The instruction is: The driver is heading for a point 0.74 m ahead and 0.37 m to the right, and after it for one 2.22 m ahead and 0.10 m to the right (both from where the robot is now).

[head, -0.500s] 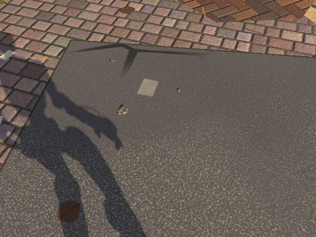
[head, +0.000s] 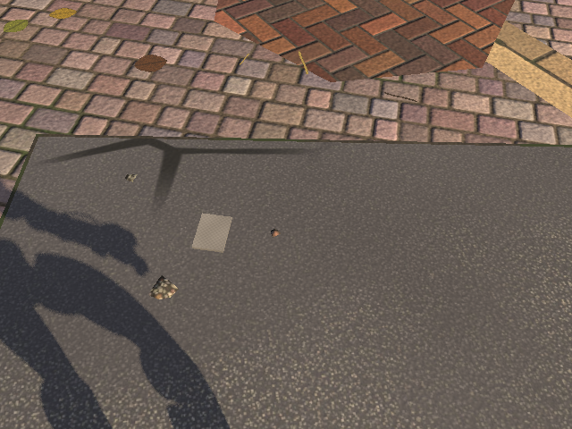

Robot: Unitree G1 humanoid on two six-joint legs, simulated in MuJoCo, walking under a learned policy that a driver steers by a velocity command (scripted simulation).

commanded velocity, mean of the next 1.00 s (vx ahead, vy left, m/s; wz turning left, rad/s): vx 0.50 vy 0.00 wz -0.56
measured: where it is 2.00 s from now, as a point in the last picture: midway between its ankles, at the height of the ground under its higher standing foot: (445, 304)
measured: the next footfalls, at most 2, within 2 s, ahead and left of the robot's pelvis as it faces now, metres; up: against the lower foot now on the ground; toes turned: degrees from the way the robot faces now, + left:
right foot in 0.36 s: +0.33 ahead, -0.17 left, +0.00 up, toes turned -15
left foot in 0.84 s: +0.67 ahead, -0.07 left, +0.00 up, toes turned -33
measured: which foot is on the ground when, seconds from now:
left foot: down 0.00-0.36, up 0.38-0.82, down 0.84-1.00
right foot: up 0.00-0.34, down 0.36-0.84, up 0.86-1.00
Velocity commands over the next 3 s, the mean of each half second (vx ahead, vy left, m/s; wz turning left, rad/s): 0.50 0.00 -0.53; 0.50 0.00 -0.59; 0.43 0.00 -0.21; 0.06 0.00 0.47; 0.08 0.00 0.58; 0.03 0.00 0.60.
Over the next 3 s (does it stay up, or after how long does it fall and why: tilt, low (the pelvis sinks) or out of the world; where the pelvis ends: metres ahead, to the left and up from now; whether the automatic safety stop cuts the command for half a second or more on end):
stays up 0.88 -0.41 -0.01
